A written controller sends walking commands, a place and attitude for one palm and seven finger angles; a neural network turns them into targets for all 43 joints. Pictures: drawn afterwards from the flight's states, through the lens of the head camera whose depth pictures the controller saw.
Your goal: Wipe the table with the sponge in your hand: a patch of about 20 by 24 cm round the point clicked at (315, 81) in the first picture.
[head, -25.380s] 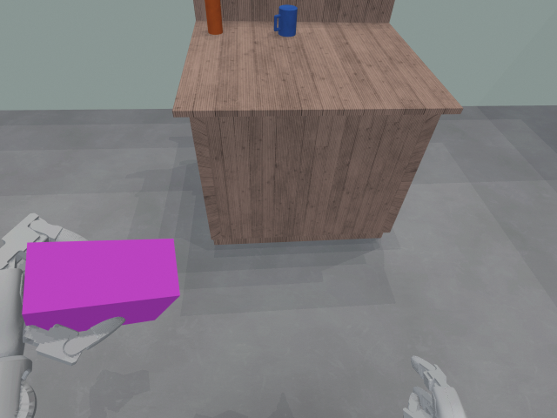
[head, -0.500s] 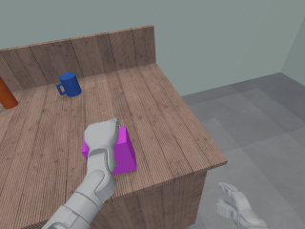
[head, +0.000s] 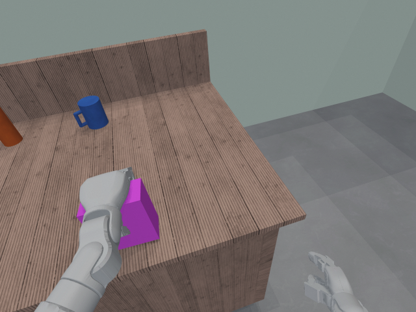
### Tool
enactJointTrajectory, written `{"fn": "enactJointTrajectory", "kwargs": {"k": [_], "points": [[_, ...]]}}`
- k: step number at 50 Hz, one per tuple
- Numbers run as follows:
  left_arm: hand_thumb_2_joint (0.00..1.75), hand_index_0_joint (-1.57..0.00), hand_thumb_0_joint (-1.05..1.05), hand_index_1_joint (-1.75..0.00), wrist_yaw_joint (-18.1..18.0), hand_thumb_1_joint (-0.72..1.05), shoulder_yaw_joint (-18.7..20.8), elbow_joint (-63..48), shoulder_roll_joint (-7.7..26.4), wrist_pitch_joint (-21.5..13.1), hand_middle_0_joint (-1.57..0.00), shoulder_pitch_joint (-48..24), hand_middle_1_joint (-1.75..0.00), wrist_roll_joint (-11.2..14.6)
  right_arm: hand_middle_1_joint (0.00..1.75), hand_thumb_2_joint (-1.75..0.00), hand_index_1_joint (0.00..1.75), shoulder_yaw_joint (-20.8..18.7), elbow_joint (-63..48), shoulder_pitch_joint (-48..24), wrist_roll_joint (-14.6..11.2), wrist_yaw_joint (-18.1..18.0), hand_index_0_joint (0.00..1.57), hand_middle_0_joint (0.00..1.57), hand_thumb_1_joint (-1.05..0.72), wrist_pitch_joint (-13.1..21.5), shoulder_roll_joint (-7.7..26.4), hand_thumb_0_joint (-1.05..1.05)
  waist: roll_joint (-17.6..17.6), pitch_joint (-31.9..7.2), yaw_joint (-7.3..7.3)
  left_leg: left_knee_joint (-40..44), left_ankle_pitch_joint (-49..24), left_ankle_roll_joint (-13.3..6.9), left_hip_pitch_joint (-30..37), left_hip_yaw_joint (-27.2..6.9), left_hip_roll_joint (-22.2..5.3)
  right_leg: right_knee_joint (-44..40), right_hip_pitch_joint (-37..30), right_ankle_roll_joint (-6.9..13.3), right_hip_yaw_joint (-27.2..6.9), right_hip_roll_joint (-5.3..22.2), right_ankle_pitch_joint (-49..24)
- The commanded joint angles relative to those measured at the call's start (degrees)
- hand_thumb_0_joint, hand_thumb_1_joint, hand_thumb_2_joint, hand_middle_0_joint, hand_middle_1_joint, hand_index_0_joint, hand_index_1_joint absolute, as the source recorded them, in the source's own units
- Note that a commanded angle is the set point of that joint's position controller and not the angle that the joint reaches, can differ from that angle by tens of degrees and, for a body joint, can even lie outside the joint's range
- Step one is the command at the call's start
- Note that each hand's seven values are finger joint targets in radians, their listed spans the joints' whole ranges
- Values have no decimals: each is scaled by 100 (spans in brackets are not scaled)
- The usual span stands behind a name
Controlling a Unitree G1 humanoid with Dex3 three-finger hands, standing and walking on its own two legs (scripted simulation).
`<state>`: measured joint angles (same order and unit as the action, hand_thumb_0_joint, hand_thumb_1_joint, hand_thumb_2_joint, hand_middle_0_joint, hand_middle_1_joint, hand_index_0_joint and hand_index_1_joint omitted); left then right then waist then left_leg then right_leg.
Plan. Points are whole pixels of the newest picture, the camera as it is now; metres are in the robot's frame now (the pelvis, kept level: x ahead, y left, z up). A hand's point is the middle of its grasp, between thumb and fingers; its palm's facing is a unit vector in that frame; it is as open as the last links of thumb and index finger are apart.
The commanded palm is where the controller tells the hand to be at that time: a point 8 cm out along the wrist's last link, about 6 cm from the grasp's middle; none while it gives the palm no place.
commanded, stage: wipe forward along the middle lane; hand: left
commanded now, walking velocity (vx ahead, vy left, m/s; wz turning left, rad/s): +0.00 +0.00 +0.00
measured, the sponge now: (126, 222) +0.29 +0.23 +0.01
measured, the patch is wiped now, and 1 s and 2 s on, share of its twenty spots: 1.00 1.00 1.00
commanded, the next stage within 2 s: slide back across to the first lane in 1.68 s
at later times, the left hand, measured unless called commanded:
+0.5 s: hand (105, 196) +0.31 +0.27 +0.07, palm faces -0.03 -0.05 -1.00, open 10.6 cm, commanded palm +0.30 +0.26 +0.10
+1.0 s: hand (108, 177) +0.37 +0.29 +0.07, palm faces -0.06 +0.00 -1.00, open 10.6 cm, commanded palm +0.35 +0.27 +0.10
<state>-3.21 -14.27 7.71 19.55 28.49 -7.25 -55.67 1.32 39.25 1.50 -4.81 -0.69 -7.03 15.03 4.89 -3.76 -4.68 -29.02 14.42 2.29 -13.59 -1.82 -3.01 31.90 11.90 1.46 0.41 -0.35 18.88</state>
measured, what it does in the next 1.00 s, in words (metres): stands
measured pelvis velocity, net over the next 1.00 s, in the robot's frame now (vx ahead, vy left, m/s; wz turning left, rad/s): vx -0.02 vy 0.02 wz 0.02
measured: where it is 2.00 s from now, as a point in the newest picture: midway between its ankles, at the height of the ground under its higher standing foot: outside the picture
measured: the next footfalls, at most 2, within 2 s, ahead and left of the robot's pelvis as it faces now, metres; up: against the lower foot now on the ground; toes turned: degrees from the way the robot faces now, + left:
none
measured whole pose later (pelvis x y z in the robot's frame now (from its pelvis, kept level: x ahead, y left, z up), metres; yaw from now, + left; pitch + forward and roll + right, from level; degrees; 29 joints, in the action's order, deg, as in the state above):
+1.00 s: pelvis -0.02 +0.02 +0.00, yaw +1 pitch +5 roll +0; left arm -6.3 -9.7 41.7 22.5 19.3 -33.7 -57.7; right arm 0.2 41.7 8.5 -5.2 -3.2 -6.9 15.1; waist 3.3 -5.0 -1.6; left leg -32.7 13.6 2.0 -24.5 -2.8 -2.0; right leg 33.1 21.2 0.1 1.1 0.5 17.2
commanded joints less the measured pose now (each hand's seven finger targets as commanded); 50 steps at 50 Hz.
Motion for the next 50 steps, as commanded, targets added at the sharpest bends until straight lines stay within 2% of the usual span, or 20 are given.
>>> {"fn": "enactJointTrajectory", "kwargs": {"k": [1, 2, 9, 11, 12, 14, 16, 19, 21, 25, 26, 28, 31, 33, 36, 38, 41, 45, 46, 50], "points": [[130, -120, 0, -160, -95, 10, 998, -592, 1239, -43, -120, -967, -160, -86, 30, -90, 30, -206, -1009, -1257, 52, -79, 20, 20, -90, 414, 561, 0, -696, -790, -155, 173, -1049, -439, 415, 247, 474, -732, -112, 156, -190, -107, -1672], [130, -120, 0, -160, -95, 10, 842, -687, 1057, -85, -120, -912, -160, -50, 30, -90, 30, -211, -1049, -1194, 54, -85, 20, 20, -90, 439, 544, 0, -677, -927, -118, 145, -1069, -459, 411, 304, 478, -674, -206, 119, -79, -88, -1773], [130, -120, 0, -160, -37, 10, 748, -65, 1045, -204, -120, -1425, -160, -39, 30, -90, 30, -215, -875, -1018, 32, -197, 20, 20, -90, 524, 592, 0, -783, -603, 35, 155, -821, -461, 290, 291, 469, -796, 126, 98, -60, -85, -1499], [130, -120, 0, -160, -42, 10, 986, -6, 1280, -318, -120, -1588, -160, -44, 30, -90, 30, -241, -835, -973, 44, -230, 20, 20, -90, 535, 627, 0, -678, -723, 21, 171, -810, -449, 316, 256, 472, -804, 123, 123, -121, -98, -1444], [130, -120, 0, -160, -31, 10, 733, 60, 1037, -373, -120, -1759, -160, -38, 30, -90, 30, -231, -850, -891, 37, -236, 20, 20, -90, 536, 599, 0, -627, -730, 95, 143, -811, -467, 300, 289, 478, -756, 148, 112, -24, -93, -1523], [130, -120, 0, -160, -24, 10, 816, 426, 1097, -434, -120, -1706, -160, -98, 30, -90, 30, -250, -785, -807, 37, -231, 20, 20, -90, 530, 627, 0, -871, -717, 89, 115, -806, -449, 203, 280, 463, -751, 197, 109, -37, -94, -1538], [130, -120, 0, -160, -41, 10, 923, 485, 1144, -499, -120, -1691, -160, -101, 30, -90, 30, -269, -816, -786, 44, -223, 20, 20, -90, 525, 633, 0, -739, -818, 43, 126, -825, -442, 187, 260, 475, -742, 168, 130, -73, -100, -1566], [130, -120, 0, -160, -62, 10, 655, 758, 881, -551, -120, -1920, -160, -120, 30, -90, 30, -275, -817, -666, 27, -218, 20, 20, -90, 497, 630, 0, -839, -797, 121, 76, -778, -445, 97, 280, 466, -685, 281, 114, 35, -92, -1543], [130, -120, 0, -160, -115, 10, 939, 1045, 1190, -565, -120, -2158, -160, -140, 30, -90, 30, -279, -750, -616, 34, -247, 20, 20, -90, 457, 689, 0, -880, -719, 110, 126, -622, -428, 6, 252, 454, -724, 379, 128, -9, -113, -1277], [130, -120, 0, -160, -147, 10, 609, 1419, 881, -603, -120, -2494, -160, -164, 30, -90, 30, -285, -752, -514, 3, -252, 20, 20, -90, 437, 666, 0, -854, -744, 192, 70, -523, -430, -73, 271, 449, -676, 539, 115, 92, -87, -1147], [130, -120, 0, -160, -183, 10, 918, 1551, 1195, -621, -120, -2638, -160, -196, 30, -90, 30, -298, -692, -500, 9, -268, 20, 20, -90, 411, 705, 0, -814, -777, 161, 102, -484, -413, -83, 229, 433, -688, 566, 147, 48, -114, -1015], [130, -120, 0, -160, -190, 10, 495, 1588, 772, -664, -120, -2893, -160, -191, 30, -90, 30, -300, -742, -436, -19, -262, 20, 20, -90, 411, 661, 0, -787, -857, 245, 58, -447, -425, -88, 257, 447, -643, 636, 130, 127, -96, -969], [130, -120, 0, -160, -241, 10, 814, 1909, 1124, -675, -120, -3058, -160, -203, 30, -90, 30, -299, -682, -389, -4, -278, 20, 20, -90, 362, 711, 0, -788, -898, 194, 81, -421, -410, -174, 206, 435, -638, 635, 154, 97, -111, -934], [130, -120, 0, -160, -262, 10, 559, 2015, 837, -722, -120, -3198, -160, -185, 30, -90, 30, -322, -700, -305, -22, -271, 20, 20, -90, 366, 668, 0, -822, -956, 264, 21, -426, -430, -164, 237, 438, -613, 673, 130, 148, -97, -964], [130, -120, 0, -160, -317, 10, 885, 2163, 1179, -752, -120, -3317, -160, -199, 30, -90, 30, -322, -672, -261, -1, -290, 20, 20, -90, 318, 705, 0, -819, -1114, 218, 32, -526, -416, -214, 193, 428, -605, 592, 147, 99, -111, -1101], [130, -120, 0, -160, -335, 10, 653, 2329, 984, -761, -120, -3518, -160, -197, 30, -90, 30, -326, -665, -179, -16, -286, 20, 20, -90, 316, 695, 0, -893, -1005, 318, 16, -431, -429, -253, 223, 419, -598, 703, 116, 169, -99, -985], [130, -120, 0, -160, -367, 10, 930, 2573, 1364, -805, -120, -3882, -160, -252, 30, -90, 30, -318, -583, -121, -6, -314, 20, 20, -90, 301, 728, 0, -762, -1041, 311, 64, -380, -416, -298, 177, 407, -614, 770, 141, 138, -114, -859], [130, -120, 0, -160, -377, 10, 587, 2857, 1087, -843, -120, -4212, -160, -322, 30, -90, 30, -334, -565, -4, -12, -295, 20, 20, -90, 285, 712, 0, -670, -1027, 428, 3, -325, -422, -311, 215, 410, -581, 927, 132, 183, -101, -801], [130, -120, 0, -160, -388, 10, 808, 2913, 1256, -871, -120, -4223, -160, -286, 30, -90, 30, -335, -560, 37, -5, -298, 20, 20, -90, 287, 717, 0, -667, -1136, 362, 44, -373, -417, -315, 166, 400, -585, 861, 154, 176, -122, -825], [130, -120, 0, -160, -425, 10, 710, 3223, 1253, -936, -120, -4484, -160, -339, 30, -90, 30, -356, -504, 195, 4, -294, 20, 20, -90, 264, 736, 0, -695, -1252, 465, -39, -421, -421, -343, 197, 388, -527, 912, 130, 205, -108, -903]]}}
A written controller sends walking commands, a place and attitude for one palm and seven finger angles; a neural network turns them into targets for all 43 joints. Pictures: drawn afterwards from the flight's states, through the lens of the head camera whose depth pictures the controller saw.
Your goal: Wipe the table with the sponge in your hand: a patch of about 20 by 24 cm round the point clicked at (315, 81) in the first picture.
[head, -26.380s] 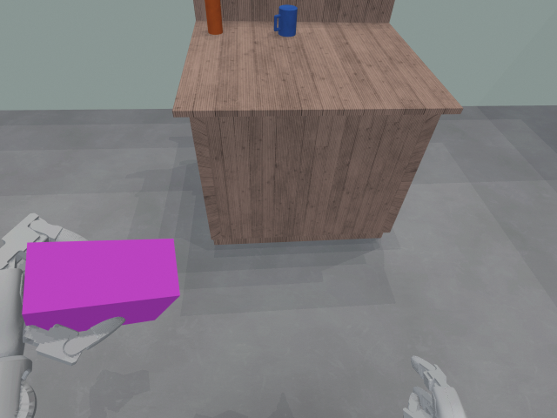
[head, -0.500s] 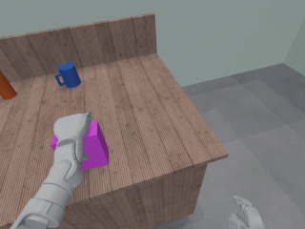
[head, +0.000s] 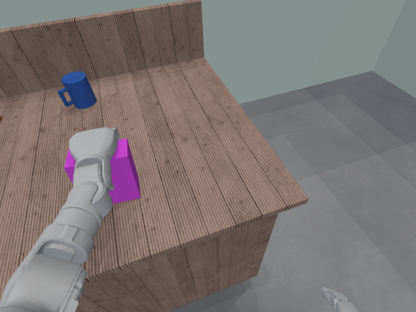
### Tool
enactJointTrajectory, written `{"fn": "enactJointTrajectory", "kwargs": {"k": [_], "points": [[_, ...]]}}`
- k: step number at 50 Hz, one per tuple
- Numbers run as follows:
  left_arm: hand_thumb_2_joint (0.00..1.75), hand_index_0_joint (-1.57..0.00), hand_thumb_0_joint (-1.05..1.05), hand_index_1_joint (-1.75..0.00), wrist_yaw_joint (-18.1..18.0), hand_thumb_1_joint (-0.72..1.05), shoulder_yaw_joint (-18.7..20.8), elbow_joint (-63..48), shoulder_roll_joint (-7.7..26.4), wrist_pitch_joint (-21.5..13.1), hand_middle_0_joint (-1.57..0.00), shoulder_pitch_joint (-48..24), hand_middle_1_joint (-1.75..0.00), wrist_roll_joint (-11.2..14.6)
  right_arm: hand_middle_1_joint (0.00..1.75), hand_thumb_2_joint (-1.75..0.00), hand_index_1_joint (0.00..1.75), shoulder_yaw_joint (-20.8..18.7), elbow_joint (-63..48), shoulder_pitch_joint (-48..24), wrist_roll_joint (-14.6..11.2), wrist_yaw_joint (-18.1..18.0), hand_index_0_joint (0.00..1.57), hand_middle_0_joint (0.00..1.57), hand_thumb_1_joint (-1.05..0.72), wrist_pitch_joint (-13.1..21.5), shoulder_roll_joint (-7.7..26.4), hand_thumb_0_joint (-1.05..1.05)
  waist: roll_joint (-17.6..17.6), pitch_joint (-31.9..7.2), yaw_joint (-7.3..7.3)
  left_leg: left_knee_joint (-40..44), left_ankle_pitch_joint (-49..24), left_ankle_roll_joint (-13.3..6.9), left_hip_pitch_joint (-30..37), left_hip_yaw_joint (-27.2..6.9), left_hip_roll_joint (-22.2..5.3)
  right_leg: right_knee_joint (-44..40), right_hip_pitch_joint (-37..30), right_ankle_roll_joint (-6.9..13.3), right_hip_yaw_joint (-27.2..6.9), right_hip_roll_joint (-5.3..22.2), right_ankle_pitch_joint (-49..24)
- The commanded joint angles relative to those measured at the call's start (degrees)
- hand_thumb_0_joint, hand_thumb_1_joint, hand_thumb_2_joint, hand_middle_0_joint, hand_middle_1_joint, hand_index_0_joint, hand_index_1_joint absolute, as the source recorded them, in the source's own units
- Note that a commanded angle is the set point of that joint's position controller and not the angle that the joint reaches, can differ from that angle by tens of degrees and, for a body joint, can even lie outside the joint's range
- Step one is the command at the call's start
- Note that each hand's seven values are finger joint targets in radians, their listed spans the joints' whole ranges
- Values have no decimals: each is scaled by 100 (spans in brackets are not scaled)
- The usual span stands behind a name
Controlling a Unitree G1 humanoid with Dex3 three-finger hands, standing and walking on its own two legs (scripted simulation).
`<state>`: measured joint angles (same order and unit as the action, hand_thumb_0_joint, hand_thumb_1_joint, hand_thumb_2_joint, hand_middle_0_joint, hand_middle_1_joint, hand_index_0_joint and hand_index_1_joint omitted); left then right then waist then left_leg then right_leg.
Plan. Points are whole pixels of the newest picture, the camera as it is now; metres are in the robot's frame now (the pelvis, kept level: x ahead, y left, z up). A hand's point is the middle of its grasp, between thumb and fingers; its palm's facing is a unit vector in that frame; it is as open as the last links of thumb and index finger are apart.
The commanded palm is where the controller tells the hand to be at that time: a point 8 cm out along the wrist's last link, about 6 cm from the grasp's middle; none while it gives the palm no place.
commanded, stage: wipe forward along the middle lane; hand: left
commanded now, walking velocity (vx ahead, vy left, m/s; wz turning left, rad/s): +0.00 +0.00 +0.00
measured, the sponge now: (109, 181) +0.38 +0.26 +0.02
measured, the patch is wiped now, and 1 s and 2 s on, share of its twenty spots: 1.00 1.00 1.00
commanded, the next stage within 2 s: slide back across to the first lane in 0.68 s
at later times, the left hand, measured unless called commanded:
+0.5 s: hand (102, 145) +0.44 +0.28 +0.07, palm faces -0.09 +0.00 -1.00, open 10.6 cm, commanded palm +0.42 +0.28 +0.11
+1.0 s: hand (89, 137) +0.46 +0.32 +0.08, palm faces -0.10 -0.02 -0.99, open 10.6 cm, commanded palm +0.44 +0.32 +0.13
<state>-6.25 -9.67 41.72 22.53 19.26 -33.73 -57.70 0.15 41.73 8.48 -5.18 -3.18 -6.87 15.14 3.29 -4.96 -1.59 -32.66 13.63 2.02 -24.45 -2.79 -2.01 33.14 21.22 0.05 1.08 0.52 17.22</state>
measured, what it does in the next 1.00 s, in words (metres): stands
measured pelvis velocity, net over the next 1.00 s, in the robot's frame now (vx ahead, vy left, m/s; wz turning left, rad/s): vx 0.02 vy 0.02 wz -0.04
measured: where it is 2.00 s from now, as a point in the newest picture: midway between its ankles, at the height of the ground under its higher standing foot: outside the picture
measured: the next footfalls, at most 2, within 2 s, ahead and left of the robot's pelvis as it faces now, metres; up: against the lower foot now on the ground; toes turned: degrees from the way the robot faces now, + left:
none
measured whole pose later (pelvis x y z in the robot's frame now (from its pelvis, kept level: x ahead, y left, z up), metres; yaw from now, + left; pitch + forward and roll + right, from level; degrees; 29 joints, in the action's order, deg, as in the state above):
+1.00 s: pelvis +0.02 +0.02 +0.00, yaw -2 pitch +11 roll -2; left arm -5.5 1.5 55.6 33.5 10.0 -43.3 -60.1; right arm -1.4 42.8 15.4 -4.1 -1.5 -7.2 15.7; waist 2.0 -5.8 3.5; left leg -34.3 15.6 0.8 -30.2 -0.9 -2.6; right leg 30.8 25.9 -1.3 -0.8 0.0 16.3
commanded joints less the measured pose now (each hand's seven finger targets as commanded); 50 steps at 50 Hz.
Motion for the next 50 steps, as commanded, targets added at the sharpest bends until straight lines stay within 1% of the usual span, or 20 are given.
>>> {"fn": "enactJointTrajectory", "kwargs": {"k": [1, 5, 6, 9, 11, 16, 17, 20, 21, 22, 24, 26, 29, 31, 36, 38, 40, 42, 46, 50], "points": [[130, -120, 0, -160, -125, 10, 413, -173, 1071, -54, -120, -1911, -160, -98, 30, -90, 30, -239, -741, -497, 52, -52, 20, 20, -90, 249, 726, 0, -554, -1212, 123, 352, -407, -401, 748, 263, 274, -681, -70, 279, 109, -205, -814], [130, -120, 0, -160, -148, 10, 336, 123, 1154, -99, -120, -2205, -160, -141, 30, -90, 30, -248, -692, -359, 55, -46, 20, 20, -90, 225, 751, 0, -556, -1121, 249, 300, -355, -412, 644, 330, 277, -696, -22, 224, 96, -170, -841], [130, -120, 0, -160, -146, 10, 579, 158, 1387, -143, -120, -2270, -160, -136, 30, -90, 30, -243, -662, -333, 67, -56, 20, 20, -90, 229, 769, 0, -543, -1203, 211, 336, -397, -405, 639, 261, 258, -700, -41, 253, 90, -191, -844], [130, -120, 0, -160, -135, 10, 345, 352, 1199, -191, -120, -2305, -160, -227, 30, -90, 30, -268, -647, -188, 73, -25, 20, 20, -90, 216, 770, 0, -456, -1232, 276, 257, -531, -410, 665, 321, 256, -637, 9, 248, 115, -187, -1018], [130, -120, 0, -160, -133, 10, 511, 312, 1311, -250, -120, -2345, -160, -209, 30, -90, 30, -278, -648, -148, 93, -15, 20, 20, -90, 215, 766, 0, -392, -1451, 229, 255, -699, -412, 703, 290, 238, -620, -93, 273, 101, -201, -1208], [130, -120, 0, -160, -167, 10, 643, 459, 1475, -315, -120, -2445, -160, -198, 30, -90, 30, -303, -595, -25, 94, 2, 20, 20, -90, 187, 800, 0, -533, -1437, 296, 212, -823, -424, 590, 308, 238, -606, -139, 243, 87, -196, -1482], [130, -120, 0, -160, -166, 10, 462, 503, 1390, -321, -120, -2596, -160, -225, 30, -90, 30, -303, -576, 37, 97, -1, 20, 20, -90, 184, 817, 0, -449, -1358, 387, 187, -751, -429, 606, 326, 244, -598, -39, 228, 100, -199, -1373], [130, -120, 0, -160, -210, 10, 655, 710, 1616, -337, -120, -2570, -160, -261, 30, -90, 30, -334, -506, 148, 110, 23, 20, 20, -90, 188, 834, 0, -538, -1493, 365, 133, -826, -443, 564, 370, 236, -588, -113, 215, 73, -188, -1530], [130, -120, 0, -160, -207, 10, 897, 727, 1833, -364, -120, -2488, -160, -242, 30, -90, 30, -329, -498, 143, 115, 19, 20, 20, -90, 177, 851, 0, -509, -1603, 278, 148, -949, -432, 518, 330, 236, -561, -231, 245, 59, -192, -1674], [130, -120, 0, -160, -200, 10, 692, 726, 1655, -388, -120, -2508, -160, -239, 30, -90, 30, -345, -515, 208, 127, 28, 20, 20, -90, 170, 855, 0, -547, -1604, 370, 83, -998, -453, 552, 393, 250, -544, -251, 213, 60, -188, -1832], [130, -120, 0, -160, -188, 10, 802, 843, 1817, -384, -120, -2410, -160, -275, 30, -90, 30, -345, -506, 250, 123, 48, 20, 20, -90, 149, 874, 0, -654, -1621, 354, 88, -1026, -452, 454, 412, 243, -535, -344, 194, 48, -174, -1982], [130, -120, 0, -160, -158, 10, 976, 850, 2064, -411, -120, -2550, -160, -285, 30, -90, 30, -333, -485, 241, 117, 44, 20, 20, -90, 141, 899, 0, -564, -1577, 343, 117, -1072, -446, 401, 370, 241, -540, -324, 220, 45, -182, -1989], [130, -120, 0, -160, -128, 10, 695, 906, 1878, -420, -120, -2673, -160, -365, 30, -90, 30, -342, -498, 323, 111, 71, 20, 20, -90, 134, 896, 0, -397, -1417, 450, 109, -909, -449, 427, 413, 244, -578, -95, 197, 61, -185, -1729], [130, -120, 0, -160, -129, 10, 876, 904, 2058, -485, -120, -2843, -160, -378, 30, -90, 30, -357, -470, 345, 121, 61, 20, 20, -90, 153, 900, 0, -214, -1504, 419, 111, -995, -446, 477, 353, 217, -549, -11, 244, 56, -206, -1657], [130, -120, 0, -160, -127, 10, 1114, 1109, 2455, -588, -120, -2995, -160, -369, 30, -90, 30, -370, -438, 526, 138, 57, 20, 20, -90, 162, 944, 0, -318, -1689, 440, 74, -1034, -448, 342, 374, 213, -519, -136, 225, 39, -200, -1781], [130, -120, 0, -160, -124, 10, 995, 1240, 2454, -598, -120, -3105, -160, -451, 30, -90, 30, -385, -397, 639, 142, 56, 20, 20, -90, 159, 970, 0, -322, -1644, 543, 32, -954, -453, 356, 404, 210, -520, 2, 195, 51, -203, -1665], [130, -120, 0, -160, -98, 10, 978, 1260, 2453, -614, -120, -3054, -160, -475, 30, -90, 30, -388, -408, 675, 144, 74, 20, 20, -90, 167, 965, 0, -251, -1726, 507, 37, -963, -450, 384, 398, 199, -525, -3, 205, 43, -216, -1639], [130, -120, 0, -160, -78, 10, 1222, 1021, 2729, -719, -120, -3043, -160, -483, 30, -90, 30, -426, -422, 722, 168, 78, 20, 20, -90, 170, 982, 0, -107, -2043, 406, -5, -1274, -465, 568, 376, 197, -450, -198, 242, 52, -226, -1900], [130, -120, 0, -160, -60, 10, 1337, 689, 2788, -807, -120, -2912, -160, -425, 30, -90, 30, -434, -508, 625, 137, 98, 20, 20, -90, 176, 937, 0, 111, -2041, 320, 79, -1443, -450, 667, 338, 199, -476, -265, 279, 89, -239, -1915], [130, -120, 0, -160, -96, 10, 1439, 388, 2944, -801, -120, -2715, -160, -417, 30, -90, 30, -445, -544, 599, 131, 122, 20, 20, -90, 194, 959, 0, 52, -2040, 271, 137, -1527, -477, 804, 353, 204, -537, -422, 263, 121, -252, -1952]]}}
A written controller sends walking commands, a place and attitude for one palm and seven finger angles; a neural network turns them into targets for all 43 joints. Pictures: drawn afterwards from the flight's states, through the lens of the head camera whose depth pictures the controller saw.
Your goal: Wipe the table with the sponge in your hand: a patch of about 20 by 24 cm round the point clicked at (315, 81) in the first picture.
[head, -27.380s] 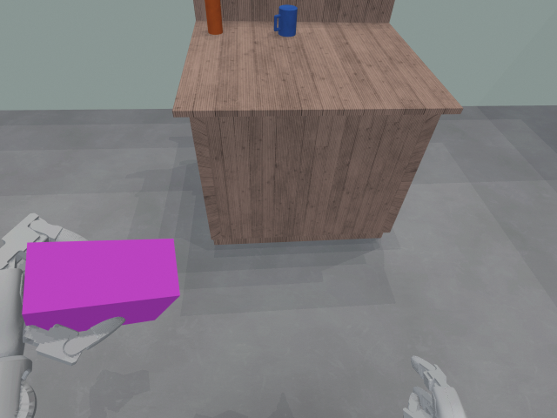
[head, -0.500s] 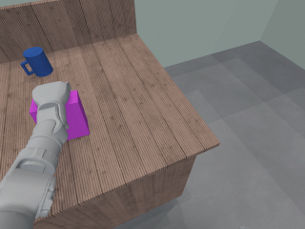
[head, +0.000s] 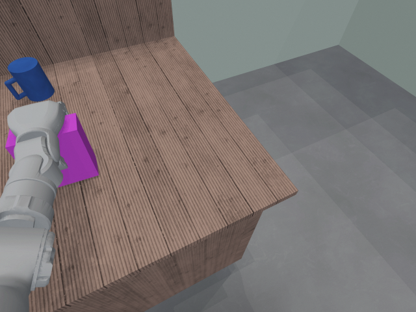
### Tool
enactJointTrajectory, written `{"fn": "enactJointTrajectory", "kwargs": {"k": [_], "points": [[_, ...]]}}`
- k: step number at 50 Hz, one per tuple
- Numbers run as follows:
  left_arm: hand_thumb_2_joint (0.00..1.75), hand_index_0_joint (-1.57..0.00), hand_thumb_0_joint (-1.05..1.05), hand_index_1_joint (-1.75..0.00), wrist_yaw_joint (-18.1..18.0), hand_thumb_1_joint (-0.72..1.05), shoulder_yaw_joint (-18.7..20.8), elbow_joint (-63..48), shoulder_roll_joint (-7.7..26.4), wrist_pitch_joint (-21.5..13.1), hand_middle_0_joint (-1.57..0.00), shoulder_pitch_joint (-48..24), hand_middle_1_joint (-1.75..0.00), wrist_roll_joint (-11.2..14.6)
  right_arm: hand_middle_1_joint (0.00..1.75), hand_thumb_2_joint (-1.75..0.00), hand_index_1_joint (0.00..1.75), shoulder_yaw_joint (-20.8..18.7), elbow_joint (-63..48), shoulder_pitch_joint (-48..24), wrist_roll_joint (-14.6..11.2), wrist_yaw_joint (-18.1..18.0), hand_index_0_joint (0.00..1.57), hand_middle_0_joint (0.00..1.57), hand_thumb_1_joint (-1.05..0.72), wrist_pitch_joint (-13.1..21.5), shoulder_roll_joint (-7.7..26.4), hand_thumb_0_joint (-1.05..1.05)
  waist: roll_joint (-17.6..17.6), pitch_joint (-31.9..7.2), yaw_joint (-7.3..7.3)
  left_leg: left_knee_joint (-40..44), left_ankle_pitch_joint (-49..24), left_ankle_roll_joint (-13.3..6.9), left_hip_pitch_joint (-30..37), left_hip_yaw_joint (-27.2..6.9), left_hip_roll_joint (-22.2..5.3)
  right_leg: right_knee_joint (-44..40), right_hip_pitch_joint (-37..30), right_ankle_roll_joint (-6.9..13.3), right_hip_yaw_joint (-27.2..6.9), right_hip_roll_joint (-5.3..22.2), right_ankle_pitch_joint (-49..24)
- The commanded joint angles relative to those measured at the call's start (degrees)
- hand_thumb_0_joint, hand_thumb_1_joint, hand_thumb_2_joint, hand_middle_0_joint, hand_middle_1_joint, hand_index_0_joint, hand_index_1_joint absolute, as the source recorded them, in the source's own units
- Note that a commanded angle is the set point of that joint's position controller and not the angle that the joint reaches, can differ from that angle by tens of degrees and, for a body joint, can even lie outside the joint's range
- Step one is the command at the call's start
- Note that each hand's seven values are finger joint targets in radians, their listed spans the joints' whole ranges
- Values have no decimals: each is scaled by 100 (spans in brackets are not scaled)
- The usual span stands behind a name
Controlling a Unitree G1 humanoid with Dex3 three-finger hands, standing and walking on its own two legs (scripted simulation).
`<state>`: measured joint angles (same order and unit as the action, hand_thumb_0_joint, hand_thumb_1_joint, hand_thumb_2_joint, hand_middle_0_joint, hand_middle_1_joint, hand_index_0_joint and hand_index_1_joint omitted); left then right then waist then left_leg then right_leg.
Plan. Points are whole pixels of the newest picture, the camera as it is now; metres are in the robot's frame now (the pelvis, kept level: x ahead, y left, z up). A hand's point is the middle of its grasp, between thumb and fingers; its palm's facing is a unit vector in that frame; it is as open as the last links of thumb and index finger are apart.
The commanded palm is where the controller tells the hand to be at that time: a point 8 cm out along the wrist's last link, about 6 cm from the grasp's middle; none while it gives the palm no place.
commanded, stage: slide back across to the first lane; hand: left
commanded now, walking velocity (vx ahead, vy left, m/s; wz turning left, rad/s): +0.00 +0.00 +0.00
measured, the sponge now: (62, 160) +0.42 +0.32 +0.02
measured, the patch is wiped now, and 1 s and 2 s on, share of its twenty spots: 1.00 1.00 1.00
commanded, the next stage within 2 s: wipe back along the first lane in 0.42 s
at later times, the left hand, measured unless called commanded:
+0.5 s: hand (12, 157) +0.39 +0.38 +0.08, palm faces -0.12 -0.03 -0.99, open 10.6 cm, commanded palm +0.38 +0.37 +0.14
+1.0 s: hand (14, 173) +0.35 +0.36 +0.08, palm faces -0.07 -0.02 -1.00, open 10.6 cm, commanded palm +0.32 +0.34 +0.12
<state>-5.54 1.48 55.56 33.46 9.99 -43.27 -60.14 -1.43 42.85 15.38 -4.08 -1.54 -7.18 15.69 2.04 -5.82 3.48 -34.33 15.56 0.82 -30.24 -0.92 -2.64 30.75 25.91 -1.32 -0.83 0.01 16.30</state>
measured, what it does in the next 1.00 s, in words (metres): stands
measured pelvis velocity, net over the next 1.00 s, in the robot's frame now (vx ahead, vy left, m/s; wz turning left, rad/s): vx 0.00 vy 0.01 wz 0.03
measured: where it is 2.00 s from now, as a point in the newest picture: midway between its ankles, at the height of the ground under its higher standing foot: outside the picture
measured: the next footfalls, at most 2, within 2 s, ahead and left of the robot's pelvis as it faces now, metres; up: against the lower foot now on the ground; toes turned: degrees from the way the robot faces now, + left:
none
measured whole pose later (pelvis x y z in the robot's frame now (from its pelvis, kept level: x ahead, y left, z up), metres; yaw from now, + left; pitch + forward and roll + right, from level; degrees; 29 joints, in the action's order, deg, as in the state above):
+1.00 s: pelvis +0.00 +0.01 +0.00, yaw +2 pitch +7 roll -2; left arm -4.2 2.1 36.4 33.4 8.8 -24.6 -56.4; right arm -1.1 40.7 11.5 -4.8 -1.4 -8.0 15.4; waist 3.1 -4.8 -1.0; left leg -32.6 15.6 0.2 -24.2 -1.9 -1.3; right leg 28.0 18.8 -1.6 0.4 1.2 16.3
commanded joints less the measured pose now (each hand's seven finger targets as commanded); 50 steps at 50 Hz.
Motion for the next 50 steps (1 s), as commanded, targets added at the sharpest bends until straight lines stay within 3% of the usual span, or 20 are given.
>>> {"fn": "enactJointTrajectory", "kwargs": {"k": [1, 2, 5, 6, 9, 12, 13, 15, 17, 19, 21, 26, 29, 31, 34, 36, 43, 46, 47, 50], "points": [[130, -120, 0, -160, -156, 10, 497, -1111, 1981, 94, -120, -1708, -160, -128, 30, -90, 30, -293, -649, -143, 15, -53, 20, 20, -90, 245, 900, 0, 281, -2046, -304, 324, -1882, -350, 1449, 124, 266, -287, -946, 437, 306, -204, -1924], [130, -120, 0, -160, -139, 10, 332, -1026, 1854, 128, -120, -1664, -160, -159, 30, -90, 30, -297, -636, -91, 19, -53, 20, 20, -90, 240, 920, 0, 239, -1878, -220, 305, -1819, -369, 1490, 144, 276, -321, -853, 418, 332, -219, -1854], [130, -120, 0, -160, -79, 10, 290, -1019, 1849, 154, -120, -1608, -160, -158, 30, -90, 30, -271, -631, -156, -2, -37, 20, 20, -90, 244, 924, 0, 191, -1636, -207, 381, -1661, -357, 1471, 130, 269, -388, -765, 419, 359, -213, -1672], [130, -120, 0, -160, -36, 10, 398, -1154, 1881, 98, -120, -1593, -160, -83, 30, -90, 30, -275, -640, -210, 0, -51, 20, 20, -90, 267, 906, 0, 304, -1740, -272, 413, -1808, -362, 1554, 118, 264, -400, -854, 444, 327, -205, -1771], [130, -120, 0, -160, 58, 10, 281, -1200, 1850, 46, -120, -1502, -160, -146, 30, -90, 30, -281, -652, -163, -1, -61, 20, 20, -90, 253, 920, 0, 222, -1712, -221, 393, -1817, -362, 1654, 102, 261, -411, -818, 438, 364, -212, -1743], [130, -120, 0, -160, 144, 10, 501, -1280, 2100, -98, -120, -1342, -160, -94, 30, -90, 30, -283, -674, -171, 10, -91, 20, 20, -90, 248, 960, 0, 238, -1698, -268, 384, -1932, -378, 1711, 96, 283, -432, -911, 462, 348, -217, -1883], [130, -120, 0, -160, 172, 10, 352, -1388, 1914, -144, -120, -1357, -160, -82, 30, -90, 30, -279, -706, -217, -4, -93, 20, 20, -90, 250, 917, 0, 233, -1665, -222, 393, -1911, -368, 1724, 111, 281, -440, -873, 440, 353, -198, -1861], [130, -120, 0, -160, 185, 10, 423, -1436, 2018, -232, -120, -1457, -160, -118, 30, -90, 30, -288, -678, -202, 6, -100, 20, 20, -90, 242, 937, 0, 234, -1610, -191, 370, -1933, -368, 1779, 94, 263, -447, -778, 452, 353, -203, -1858], [130, -120, 0, -160, 214, 10, 547, -1550, 2091, -332, -120, -1199, -160, -101, 30, -90, 30, -309, -715, -169, 31, -104, 20, 20, -90, 247, 950, 0, 344, -1771, -289, 314, -2209, -374, 1868, 92, 280, -400, -902, 487, 349, -216, -2078], [130, -120, 0, -160, 206, 10, 502, -1640, 1969, -371, -120, -1059, -160, -67, 30, -90, 30, -311, -757, -244, 14, -91, 20, 20, -90, 216, 928, 0, 222, -1705, -270, 316, -2198, -365, 1828, 112, 285, -419, -905, 459, 353, -204, -2139], [130, -120, 0, -160, 207, 10, 776, -1717, 2259, -447, -120, -1122, -160, -3, 30, -90, 30, -297, -751, -303, 4, -111, 20, 20, -90, 219, 938, 0, 258, -1693, -309, 348, -2233, -365, 1797, 80, 287, -427, -954, 484, 335, -196, -2152], [130, -120, 0, -160, 268, 10, 833, -1652, 2555, -541, -120, -1451, -160, -117, 30, -90, 30, -267, -713, -279, 2, -140, 20, 20, -90, 195, 973, 0, 413, -1626, -261, 363, -2113, -362, 1746, 72, 319, -434, -874, 499, 325, -184, -2010], [130, -120, 0, -160, 335, 10, 383, -1682, 1886, -553, -120, -891, -160, -88, 30, -90, 30, -328, -759, -246, 17, -107, 20, 20, -90, 200, 918, 0, 429, -1643, -251, 278, -2103, -365, 1922, 90, 313, -463, -736, 493, 362, -212, -1911], [130, -120, 0, -160, 399, 10, 310, -1904, 1621, -637, -120, -810, -160, 135, 30, -90, 30, -317, -803, -316, -7, -114, 20, 20, -90, 206, 886, 0, 307, -1676, -243, 307, -2168, -353, 1943, 36, 282, -464, -769, 505, 353, -224, -1958], [130, -120, 0, -160, 373, 10, 368, -1911, 1678, -580, -120, -494, -160, 188, 30, -90, 30, -321, -808, -335, -2, -111, 20, 20, -90, 149, 928, 0, 98, -1549, -256, 295, -1999, -363, 1824, 79, 309, -493, -808, 469, 361, -216, -1967], [130, -120, 0, -160, 324, 10, 515, -2024, 1742, -590, -120, -468, -160, 261, 30, -90, 30, -294, -812, -425, -19, -114, 20, 20, -90, 158, 918, 0, 235, -1500, -330, 378, -1956, -356, 1770, 51, 298, -480, -834, 499, 358, -212, -1859], [130, -120, 0, -160, 161, 10, 327, -2424, 1376, -292, -120, 246, -160, 285, 30, -90, 30, -287, -925, -606, -21, -59, 20, 20, -90, 165, 873, 0, 136, -1498, -413, 395, -1954, -351, 1779, 38, 311, -459, -984, 480, 406, -221, -1843], [130, -120, 0, -160, 136, 10, 531, -2590, 1464, -167, -120, 541, -160, 351, 30, -90, 30, -257, -962, -798, -42, -50, 20, 20, -90, 173, 870, 0, 132, -1417, -521, 468, -1890, -346, 1722, 8, 328, -478, -1111, 495, 377, -217, -1803], [130, -120, 0, -160, 153, 10, 308, -2553, 1299, -97, -120, 586, -160, 314, 30, -90, 30, -251, -999, -769, -30, -51, 20, 20, -90, 169, 877, 0, 109, -1300, -471, 457, -1765, -361, 1734, 17, 343, -506, -1030, 485, 416, -235, -1688], [130, -120, 0, -160, 165, 10, 261, -2585, 1196, 49, -120, 751, -160, 324, 30, -90, 30, -230, -1030, -887, -57, -41, 20, 20, -90, 171, 855, 0, -80, -1133, -483, 520, -1525, -351, 1654, 14, 334, -552, -999, 462, 410, -212, -1482]]}}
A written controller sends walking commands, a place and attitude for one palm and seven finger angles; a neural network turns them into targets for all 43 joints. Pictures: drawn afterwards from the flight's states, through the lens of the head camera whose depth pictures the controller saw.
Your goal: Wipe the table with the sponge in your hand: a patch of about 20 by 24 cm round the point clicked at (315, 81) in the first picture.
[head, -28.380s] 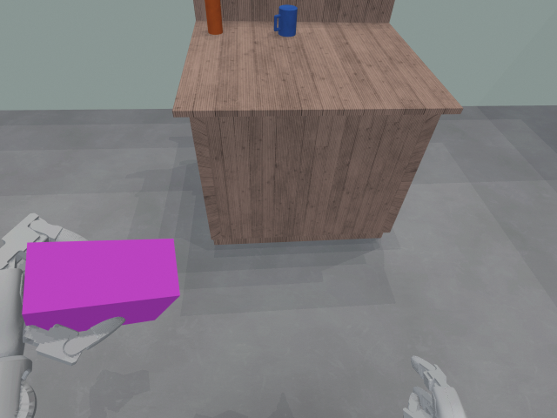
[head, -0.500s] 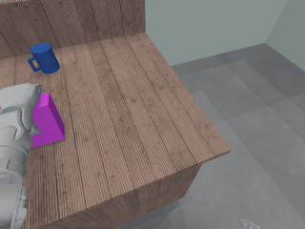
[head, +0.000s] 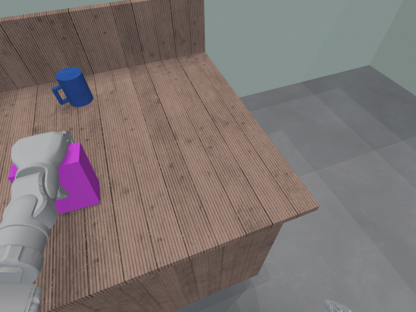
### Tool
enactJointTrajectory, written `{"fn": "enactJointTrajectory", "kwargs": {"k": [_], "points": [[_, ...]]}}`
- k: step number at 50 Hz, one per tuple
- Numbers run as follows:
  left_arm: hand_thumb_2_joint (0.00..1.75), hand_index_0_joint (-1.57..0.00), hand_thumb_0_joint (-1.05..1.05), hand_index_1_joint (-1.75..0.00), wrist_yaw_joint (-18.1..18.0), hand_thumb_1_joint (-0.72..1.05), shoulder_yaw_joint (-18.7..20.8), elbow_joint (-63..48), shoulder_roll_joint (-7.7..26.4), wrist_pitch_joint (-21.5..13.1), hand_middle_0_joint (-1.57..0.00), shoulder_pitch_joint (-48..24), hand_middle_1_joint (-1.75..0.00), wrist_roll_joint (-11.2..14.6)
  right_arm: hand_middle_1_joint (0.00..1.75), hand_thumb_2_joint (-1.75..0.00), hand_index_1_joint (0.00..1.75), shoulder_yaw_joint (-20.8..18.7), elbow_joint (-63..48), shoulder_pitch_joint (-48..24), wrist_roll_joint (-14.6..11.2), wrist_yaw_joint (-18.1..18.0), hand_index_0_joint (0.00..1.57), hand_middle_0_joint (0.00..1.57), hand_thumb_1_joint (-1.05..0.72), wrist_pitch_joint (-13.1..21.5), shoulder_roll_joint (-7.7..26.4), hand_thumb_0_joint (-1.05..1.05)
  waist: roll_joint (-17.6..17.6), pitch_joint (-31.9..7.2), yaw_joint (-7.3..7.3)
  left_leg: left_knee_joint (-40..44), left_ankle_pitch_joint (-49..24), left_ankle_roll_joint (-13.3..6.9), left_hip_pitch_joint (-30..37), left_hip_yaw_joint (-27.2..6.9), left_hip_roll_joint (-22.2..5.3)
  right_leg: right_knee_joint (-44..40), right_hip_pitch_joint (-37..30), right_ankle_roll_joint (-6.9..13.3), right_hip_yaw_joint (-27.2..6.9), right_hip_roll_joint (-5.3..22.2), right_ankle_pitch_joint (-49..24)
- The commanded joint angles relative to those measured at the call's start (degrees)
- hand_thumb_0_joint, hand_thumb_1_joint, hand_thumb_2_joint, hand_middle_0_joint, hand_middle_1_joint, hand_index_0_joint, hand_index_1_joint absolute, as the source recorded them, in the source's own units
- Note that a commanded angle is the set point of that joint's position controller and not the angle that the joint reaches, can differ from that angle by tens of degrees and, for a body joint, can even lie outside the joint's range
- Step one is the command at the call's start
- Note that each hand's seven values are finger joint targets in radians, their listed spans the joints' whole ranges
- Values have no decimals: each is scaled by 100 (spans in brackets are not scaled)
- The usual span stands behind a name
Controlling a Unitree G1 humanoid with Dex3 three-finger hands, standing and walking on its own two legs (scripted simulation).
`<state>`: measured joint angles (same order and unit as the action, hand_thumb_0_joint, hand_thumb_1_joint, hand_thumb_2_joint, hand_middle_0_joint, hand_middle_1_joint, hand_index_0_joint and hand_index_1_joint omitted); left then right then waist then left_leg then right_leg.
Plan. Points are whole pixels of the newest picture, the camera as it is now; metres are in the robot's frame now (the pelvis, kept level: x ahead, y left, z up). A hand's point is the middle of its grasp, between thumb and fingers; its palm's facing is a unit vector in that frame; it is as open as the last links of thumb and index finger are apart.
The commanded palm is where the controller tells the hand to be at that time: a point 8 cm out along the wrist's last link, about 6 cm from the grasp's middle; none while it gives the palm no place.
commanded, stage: wipe back along the first lane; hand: left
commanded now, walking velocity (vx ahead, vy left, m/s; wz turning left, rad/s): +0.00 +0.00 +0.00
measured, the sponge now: (64, 187) +0.35 +0.34 +0.01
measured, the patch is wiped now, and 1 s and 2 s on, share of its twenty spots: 1.00 1.00 1.00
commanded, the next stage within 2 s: lift the sponge slowly off the table in 1.14 s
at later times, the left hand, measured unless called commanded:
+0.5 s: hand (58, 190) +0.31 +0.31 +0.07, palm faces -0.03 -0.02 -1.00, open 10.6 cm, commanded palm +0.27 +0.29 +0.10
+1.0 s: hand (61, 214) +0.26 +0.29 +0.07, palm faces +0.01 -0.05 -1.00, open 10.6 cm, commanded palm +0.23 +0.27 +0.10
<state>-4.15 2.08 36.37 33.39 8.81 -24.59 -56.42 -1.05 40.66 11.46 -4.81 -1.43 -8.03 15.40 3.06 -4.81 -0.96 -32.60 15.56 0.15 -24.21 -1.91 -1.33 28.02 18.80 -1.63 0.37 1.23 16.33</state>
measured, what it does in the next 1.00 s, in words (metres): stands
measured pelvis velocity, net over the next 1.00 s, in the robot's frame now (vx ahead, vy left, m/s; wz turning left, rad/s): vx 0.00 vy -0.02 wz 0.01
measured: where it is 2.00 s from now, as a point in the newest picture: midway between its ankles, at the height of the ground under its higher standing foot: outside the picture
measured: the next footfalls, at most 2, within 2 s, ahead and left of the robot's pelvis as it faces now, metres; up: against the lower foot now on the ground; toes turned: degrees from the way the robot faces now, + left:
none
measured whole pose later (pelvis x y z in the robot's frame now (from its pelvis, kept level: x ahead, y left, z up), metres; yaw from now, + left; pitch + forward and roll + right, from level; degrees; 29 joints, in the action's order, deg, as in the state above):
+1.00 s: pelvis +0.00 -0.02 +0.00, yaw +1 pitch +1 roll -1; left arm -4.9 -2.5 6.5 26.4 18.1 -0.4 -54.7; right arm 0.4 37.8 4.8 -4.3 -1.5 -5.3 15.3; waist 4.9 -3.6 -4.9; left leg -31.3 15.6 1.3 -17.2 -2.6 -1.4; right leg 29.5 12.8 -0.8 1.0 1.1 18.1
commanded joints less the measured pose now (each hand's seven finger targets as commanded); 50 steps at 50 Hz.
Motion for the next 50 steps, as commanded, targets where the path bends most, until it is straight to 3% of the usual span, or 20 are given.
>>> {"fn": "enactJointTrajectory", "kwargs": {"k": [1, 3, 4, 15, 16, 19, 21, 23, 26, 28, 31, 33, 35, 36, 38, 41, 44, 46, 47, 50], "points": [[130, -120, 0, -160, 32, 10, 374, -774, 1306, 153, -120, -1026, -160, -1, 30, -90, 30, -247, -822, -568, 18, -63, 20, 20, -90, 274, 881, 0, -34, -1308, -115, 369, -1620, -275, 1091, 103, 212, -262, -389, 522, 261, -337, -1562], [130, -120, 0, -160, 79, 10, -21, -963, 905, 224, -120, -856, -160, -2, 30, -90, 30, -230, -909, -594, 10, -51, 20, 20, -90, 274, 819, 0, -18, -1242, -55, 351, -1599, -274, 1131, 114, 228, -265, -341, 501, 305, -336, -1544], [130, -120, 0, -160, 90, 10, 67, -828, 985, 282, -120, -827, -160, -15, 30, -90, 30, -229, -880, -607, 13, -54, 20, 20, -90, 260, 847, 0, -207, -1069, -51, 365, -1461, -265, 1080, 91, 210, -294, -249, 499, 322, -348, -1414], [130, -120, 0, -160, 129, 10, -307, -1474, 404, 499, -120, -265, -160, 70, 30, -90, 30, -165, -1065, -913, 14, -52, 20, 20, -90, 289, 763, 0, -236, -1003, -123, 374, -1324, -249, 1116, 84, 257, -268, -314, 500, 314, -347, -1347], [130, -120, 0, -160, 117, 10, -121, -1529, 529, 504, -120, -294, -160, 101, 30, -90, 30, -160, -1044, -985, 10, -71, 20, 20, -90, 296, 776, 0, -206, -955, -156, 405, -1322, -251, 1131, 57, 237, -287, -330, 523, 292, -353, -1304], [130, -120, 0, -160, 125, 10, -281, -1649, 397, 601, -120, -111, -160, 96, 30, -90, 30, -145, -1061, -1010, 21, -86, 20, 20, -90, 310, 757, 0, -279, -934, -152, 384, -1275, -260, 1144, 106, 271, -297, -369, 493, 300, -342, -1349], [130, -120, 0, -160, 131, 10, -56, -1799, 541, 603, -120, 136, -160, 125, 30, -90, 30, -132, -1077, -1101, 30, -83, 20, 20, -90, 335, 771, 0, -189, -981, -235, 396, -1415, -251, 1144, 79, 269, -266, -519, 519, 260, -335, -1512], [130, -120, 0, -160, 154, 10, -271, -1951, 303, 634, -120, 375, -160, 136, 30, -90, 30, -128, -1108, -1110, 29, -67, 20, 20, -90, 360, 735, 0, -358, -966, -197, 348, -1504, -256, 1160, 119, 275, -234, -558, 479, 299, -322, -1701], [130, -120, 0, -160, 145, 10, 109, -2227, 586, 653, -120, 766, -160, 203, 30, -90, 30, -129, -1118, -1226, 56, -66, 20, 20, -90, 384, 762, 0, -335, -962, -300, 363, -1573, -261, 1150, 123, 281, -233, -752, 487, 224, -310, -1902], [130, -120, 0, -160, 159, 10, -215, -2419, 253, 713, -120, 941, -160, 190, 30, -90, 30, -108, -1172, -1253, 42, -47, 20, 20, -90, 408, 709, 0, -276, -817, -263, 395, -1501, -248, 1123, 136, 284, -232, -641, 460, 294, -309, -1740], [130, -120, 0, -160, 138, 10, 2, -2632, 421, 761, -120, 1120, -160, 227, 30, -90, 30, -114, -1164, -1360, 55, -58, 20, 20, -90, 448, 730, 0, -236, -765, -328, 418, -1447, -252, 1163, 113, 278, -262, -676, 484, 229, -320, -1671], [130, -120, 0, -160, 149, 10, -273, -2732, 114, 809, -120, 1258, -160, 224, 30, -90, 30, -116, -1187, -1339, 53, -56, 20, 20, -90, 484, 684, 0, -400, -735, -283, 388, -1441, -265, 1173, 144, 292, -257, -649, 447, 269, -313, -1709], [130, -120, 0, -160, 150, 10, -281, -2802, 158, 862, -120, 1215, -160, 228, 30, -90, 30, -95, -1167, -1389, 59, -68, 20, 20, -90, 494, 698, 0, -362, -675, -276, 419, -1363, -262, 1168, 147, 290, -273, -635, 446, 255, -309, -1645], [130, -120, 0, -160, 126, 10, -38, -2842, 354, 858, -120, 1213, -160, 237, 30, -90, 30, -105, -1135, -1418, 62, -75, 20, 20, -90, 497, 716, 0, -312, -660, -314, 443, -1368, -257, 1180, 118, 277, -276, -661, 476, 215, -322, -1607], [130, -120, 0, -160, 155, 10, -364, -2952, 26, 887, -120, 1346, -160, 219, 30, -90, 30, -89, -1185, -1423, 54, -63, 20, 20, -90, 529, 669, 0, -331, -668, -290, 422, -1365, -260, 1202, 140, 290, -258, -634, 449, 275, -312, -1600], [130, -120, 0, -160, 123, 10, -238, -3128, 44, 876, -120, 1703, -160, 256, 30, -90, 30, -99, -1201, -1529, 66, -40, 20, 20, -90, 559, 664, 0, -261, -700, -376, 422, -1430, -253, 1237, 133, 292, -241, -724, 475, 200, -321, -1696], [130, -120, 0, -160, 114, 10, -401, -3201, -118, 935, -120, 1813, -160, 256, 30, -90, 30, -94, -1229, -1543, 72, -41, 20, 20, -90, 575, 642, 0, -459, -624, -362, 415, -1342, -257, 1212, 142, 294, -252, -677, 444, 241, -323, -1630], [130, -120, 0, -160, 78, 10, -41, -3259, 200, 948, -120, 2019, -160, 302, 30, -90, 30, -92, -1190, -1581, 80, -47, 20, 20, -90, 589, 670, 0, -489, -599, -429, 431, -1346, -245, 1197, 122, 285, -238, -760, 455, 176, -323, -1675], [130, -120, 0, -160, 92, 10, -281, -3381, -21, 965, -120, 1980, -160, 292, 30, -90, 30, -83, -1252, -1571, 83, -52, 20, 20, -90, 584, 646, 0, -422, -679, -400, 406, -1376, -258, 1230, 143, 309, -227, -781, 443, 228, -323, -1726], [130, -120, 0, -160, 91, 10, -197, -3420, 63, 1009, -120, 2160, -160, 296, 30, -90, 30, -61, -1225, -1622, 77, -55, 20, 20, -90, 593, 626, 0, -440, -501, -407, 416, -1335, -237, 1178, 161, 303, -240, -753, 425, 169, -298, -1726]]}}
